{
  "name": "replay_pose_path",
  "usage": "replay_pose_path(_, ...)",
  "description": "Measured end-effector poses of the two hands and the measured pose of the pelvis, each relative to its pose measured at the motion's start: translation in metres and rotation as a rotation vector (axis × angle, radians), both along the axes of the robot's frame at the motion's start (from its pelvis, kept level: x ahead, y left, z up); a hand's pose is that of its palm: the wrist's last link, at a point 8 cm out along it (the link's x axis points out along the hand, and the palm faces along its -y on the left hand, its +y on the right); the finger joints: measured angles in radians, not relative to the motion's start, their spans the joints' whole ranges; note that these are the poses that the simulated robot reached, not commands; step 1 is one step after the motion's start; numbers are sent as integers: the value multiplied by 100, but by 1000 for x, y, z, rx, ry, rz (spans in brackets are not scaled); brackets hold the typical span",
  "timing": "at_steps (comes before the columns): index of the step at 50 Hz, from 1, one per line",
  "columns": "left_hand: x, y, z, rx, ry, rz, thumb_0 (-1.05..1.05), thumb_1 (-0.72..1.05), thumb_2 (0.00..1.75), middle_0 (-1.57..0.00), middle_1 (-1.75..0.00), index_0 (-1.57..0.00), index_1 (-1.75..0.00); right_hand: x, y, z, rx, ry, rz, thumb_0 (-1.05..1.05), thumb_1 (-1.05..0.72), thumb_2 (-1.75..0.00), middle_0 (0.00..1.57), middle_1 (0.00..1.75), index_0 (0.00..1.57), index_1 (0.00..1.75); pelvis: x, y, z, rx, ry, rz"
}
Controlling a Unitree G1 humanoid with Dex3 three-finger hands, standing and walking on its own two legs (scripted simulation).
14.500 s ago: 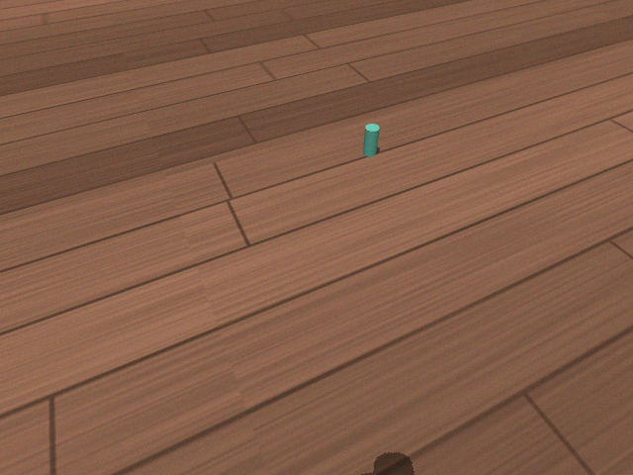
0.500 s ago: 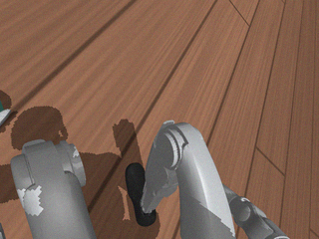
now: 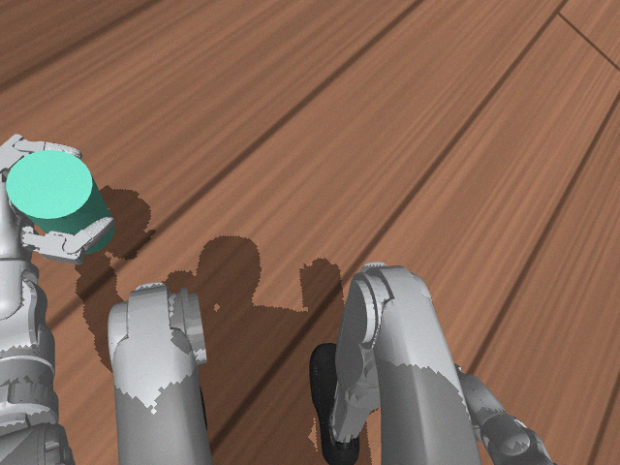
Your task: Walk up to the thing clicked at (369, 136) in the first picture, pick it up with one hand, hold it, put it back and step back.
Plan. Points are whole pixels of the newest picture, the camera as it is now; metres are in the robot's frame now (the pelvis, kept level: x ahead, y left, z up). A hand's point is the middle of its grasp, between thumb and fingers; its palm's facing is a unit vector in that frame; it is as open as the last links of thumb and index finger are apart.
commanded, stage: settle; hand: left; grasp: from the side
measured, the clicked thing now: (70, 209) +0.42 +0.27 -0.09
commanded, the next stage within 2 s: lift in 0.90 s
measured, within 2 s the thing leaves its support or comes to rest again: neither
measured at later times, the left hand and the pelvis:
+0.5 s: hand (59, 176) +0.42 +0.26 -0.01, palm faces +0.19 -0.98 -0.04, open 10.0 cm; pelvis +0.01 -0.01 +0.03, yaw +4 degrees
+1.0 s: hand (54, 164) +0.42 +0.26 +0.02, palm faces +0.20 -0.98 -0.04, open 10.0 cm; pelvis +0.01 -0.01 +0.05, yaw +5 degrees
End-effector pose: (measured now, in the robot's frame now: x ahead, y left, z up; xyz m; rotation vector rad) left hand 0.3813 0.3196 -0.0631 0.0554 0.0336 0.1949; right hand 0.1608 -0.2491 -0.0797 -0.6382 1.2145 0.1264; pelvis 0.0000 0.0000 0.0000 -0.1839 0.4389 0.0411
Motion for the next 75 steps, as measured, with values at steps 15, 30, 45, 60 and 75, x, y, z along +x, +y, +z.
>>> replay_pose_path(15, 13, -4, 40, -10, 20, -8, -2, -36, 106, -68, -99, -73, -100, -7, -15, -2, 42, 11, -129, 0, -91, -90, 20, 30, 20, 30, 10, -6, 19, 50, 84, 16)
replay_pose_path(30, 9, -10, 64, -21, 35, 0, -2, -38, 108, -69, -100, -73, -101, 5, -19, 11, 60, -45, -146, 0, -92, -91, 20, 30, 20, 30, 11, -9, 38, 73, 110, 26)
replay_pose_path(45, 10, -10, 80, -25, 33, 10, -2, -39, 110, -69, -100, -73, -102, 1, -13, 17, 84, -52, -148, 0, -92, -91, 20, 30, 20, 30, 9, -9, 48, 85, 117, 36)
replay_pose_path(60, 9, -14, 95, -29, 33, -7, -2, -41, 111, -69, -101, -73, -102, -4, -12, 27, 92, -61, -174, 0, -94, -91, 20, 30, 20, 30, 9, -9, 59, 90, 123, 41)
replay_pose_path(75, -9, -16, 154, -25, 29, -22, -2, -41, 112, -69, -100, -74, -102, 12, -4, 67, 131, -136, -200, 1, -94, -91, 20, 30, 20, 30, 10, -8, 101, 93, 133, 48)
